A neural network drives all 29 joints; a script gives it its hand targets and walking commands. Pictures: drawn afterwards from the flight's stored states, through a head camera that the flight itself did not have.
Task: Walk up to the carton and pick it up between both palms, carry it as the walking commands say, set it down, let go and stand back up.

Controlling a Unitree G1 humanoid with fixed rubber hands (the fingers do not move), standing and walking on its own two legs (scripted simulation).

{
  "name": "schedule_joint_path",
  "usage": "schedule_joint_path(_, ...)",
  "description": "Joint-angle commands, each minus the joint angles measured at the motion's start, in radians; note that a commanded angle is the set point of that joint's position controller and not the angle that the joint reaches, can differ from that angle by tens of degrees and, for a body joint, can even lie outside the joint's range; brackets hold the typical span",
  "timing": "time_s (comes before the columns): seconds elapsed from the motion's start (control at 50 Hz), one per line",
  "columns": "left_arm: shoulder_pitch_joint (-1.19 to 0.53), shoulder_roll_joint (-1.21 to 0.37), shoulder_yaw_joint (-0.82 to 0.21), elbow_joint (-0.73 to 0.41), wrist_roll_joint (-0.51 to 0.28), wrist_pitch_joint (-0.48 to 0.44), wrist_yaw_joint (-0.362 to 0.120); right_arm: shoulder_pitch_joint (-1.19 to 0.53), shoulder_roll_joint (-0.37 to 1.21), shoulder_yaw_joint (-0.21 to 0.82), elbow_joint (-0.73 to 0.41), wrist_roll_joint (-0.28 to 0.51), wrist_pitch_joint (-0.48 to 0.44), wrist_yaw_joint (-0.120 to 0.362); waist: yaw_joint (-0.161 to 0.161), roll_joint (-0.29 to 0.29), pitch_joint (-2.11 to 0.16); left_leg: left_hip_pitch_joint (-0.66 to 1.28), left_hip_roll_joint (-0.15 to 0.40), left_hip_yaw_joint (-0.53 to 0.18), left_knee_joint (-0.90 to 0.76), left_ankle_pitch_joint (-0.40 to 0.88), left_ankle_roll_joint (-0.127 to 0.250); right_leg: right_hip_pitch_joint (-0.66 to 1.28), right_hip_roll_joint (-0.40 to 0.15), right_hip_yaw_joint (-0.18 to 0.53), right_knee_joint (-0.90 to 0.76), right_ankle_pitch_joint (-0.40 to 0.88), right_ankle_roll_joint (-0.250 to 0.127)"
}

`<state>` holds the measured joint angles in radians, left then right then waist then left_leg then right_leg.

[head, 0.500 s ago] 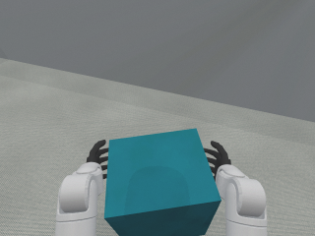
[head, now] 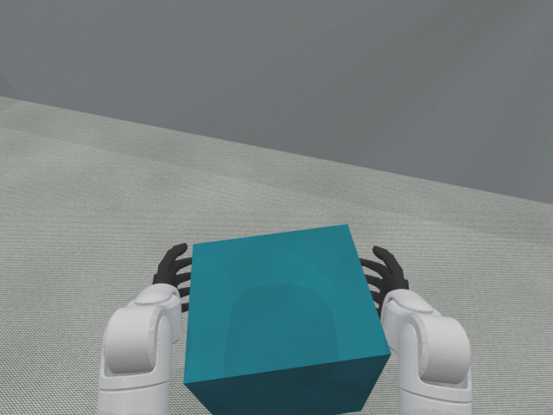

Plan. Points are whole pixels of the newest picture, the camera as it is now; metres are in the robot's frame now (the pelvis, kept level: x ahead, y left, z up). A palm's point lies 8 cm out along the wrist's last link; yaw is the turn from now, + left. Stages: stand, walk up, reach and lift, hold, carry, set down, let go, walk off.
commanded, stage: carry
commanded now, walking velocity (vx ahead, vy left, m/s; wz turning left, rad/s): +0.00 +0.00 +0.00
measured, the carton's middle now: (283, 334) +0.25 +0.00 +0.02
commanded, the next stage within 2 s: hold in 1.98 s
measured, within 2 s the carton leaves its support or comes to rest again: neither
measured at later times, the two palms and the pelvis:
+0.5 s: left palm (163, 273) +0.31 +0.17 +0.07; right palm (371, 279) +0.31 -0.13 +0.07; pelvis +0.04 +0.02 +0.00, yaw +0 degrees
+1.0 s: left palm (176, 270) +0.31 +0.15 +0.07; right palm (383, 274) +0.31 -0.14 +0.08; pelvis +0.05 +0.00 +0.00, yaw +0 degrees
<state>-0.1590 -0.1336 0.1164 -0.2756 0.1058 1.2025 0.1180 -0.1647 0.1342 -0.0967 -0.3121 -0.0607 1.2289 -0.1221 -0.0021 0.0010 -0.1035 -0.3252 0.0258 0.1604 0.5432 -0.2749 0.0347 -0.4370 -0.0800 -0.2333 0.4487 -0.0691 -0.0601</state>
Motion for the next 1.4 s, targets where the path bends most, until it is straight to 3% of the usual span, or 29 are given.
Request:
schedule_joint_path(0.0,-0.576,-0.978,-0.726,-0.155,-0.452,-0.014,-0.277,-0.590,0.939,0.722,-0.121,0.370,-0.032,0.263,-0.002,0.001,-0.280,0.011,0.141,-0.138,-0.146,0.003,-0.011,0.241,-0.114,0.171,-0.055,-0.093,0.050)
schedule_joint_path(0.08,-0.564,-0.970,-0.717,-0.141,-0.445,-0.016,-0.276,-0.580,0.934,0.719,-0.112,0.365,-0.034,0.262,-0.001,0.006,-0.282,0.026,0.151,-0.143,-0.142,0.074,-0.012,0.251,-0.105,0.153,-0.020,-0.031,0.045)
schedule_joint_path(0.22,-0.564,-0.963,-0.714,-0.136,-0.440,-0.025,-0.273,-0.569,0.928,0.719,-0.111,0.359,-0.045,0.260,-0.002,0.030,-0.299,0.109,0.167,-0.137,-0.086,0.346,-0.026,0.238,-0.100,0.131,0.037,0.093,0.037)
schedule_joint_path(0.32,-0.562,-0.957,-0.708,-0.124,-0.434,-0.039,-0.274,-0.565,0.923,0.710,-0.106,0.349,-0.058,0.261,-0.002,0.041,-0.312,0.142,0.169,-0.133,-0.071,0.413,-0.028,0.237,-0.101,0.127,0.053,0.126,0.033)
schedule_joint_path(0.6,-0.547,-0.941,-0.699,-0.118,-0.408,-0.078,-0.275,-0.572,0.914,0.711,-0.108,0.339,-0.091,0.260,-0.002,0.009,-0.318,0.138,0.157,-0.126,-0.072,0.323,-0.021,0.269,-0.107,0.131,0.044,0.135,0.027)
schedule_joint_path(0.68,-0.540,-0.933,-0.686,-0.093,-0.393,-0.086,-0.275,-0.564,0.907,0.695,-0.078,0.327,-0.099,0.261,-0.001,0.023,-0.301,0.129,0.154,-0.125,-0.082,0.299,-0.024,0.263,-0.106,0.132,0.042,0.119,0.023)
schedule_joint_path(0.86,-0.544,-0.918,-0.669,-0.065,-0.375,-0.099,-0.280,-0.571,0.899,0.680,-0.039,0.310,-0.112,0.261,-0.001,0.002,-0.277,0.096,0.143,-0.125,-0.099,0.149,-0.018,0.266,-0.112,0.154,0.009,0.053,0.019)
schedule_joint_path(0.88,-0.554,-0.930,-0.691,-0.094,-0.393,-0.096,-0.280,-0.584,0.907,0.698,-0.074,0.326,-0.110,0.260,-0.001,0.001,-0.276,0.093,0.143,-0.124,-0.097,0.142,-0.019,0.270,-0.111,0.154,0.006,0.055,0.020)
schedule_joint_path(1.04,-0.543,-0.922,-0.690,-0.102,-0.397,-0.082,-0.279,-0.576,0.907,0.701,-0.081,0.331,-0.097,0.258,-0.002,0.002,-0.289,0.102,0.144,-0.118,-0.088,0.162,-0.026,0.282,-0.114,0.152,0.011,0.106,0.014)
schedule_joint_path(1.26,-0.558,-0.919,-0.683,-0.086,-0.388,-0.085,-0.281,-0.581,0.907,0.688,-0.054,0.319,-0.102,0.259,-0.002,-0.001,-0.266,0.090,0.141,-0.121,-0.102,0.088,-0.027,0.274,-0.113,0.165,-0.015,0.041,0.012)
schedule_joint_path(1.38,-0.564,-0.925,-0.701,-0.126,-0.409,-0.075,-0.280,-0.583,0.918,0.705,-0.088,0.337,-0.092,0.257,-0.002,0.000,-0.290,0.097,0.144,-0.119,-0.096,0.095,-0.032,0.297,-0.115,0.164,-0.017,0.076,0.009)
